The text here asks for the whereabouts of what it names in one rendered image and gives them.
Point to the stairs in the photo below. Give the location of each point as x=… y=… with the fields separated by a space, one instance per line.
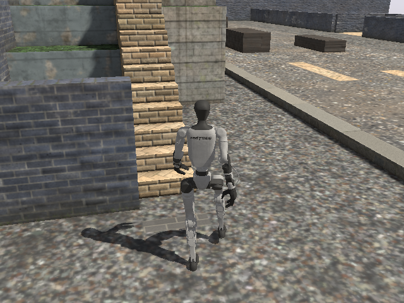
x=157 y=112

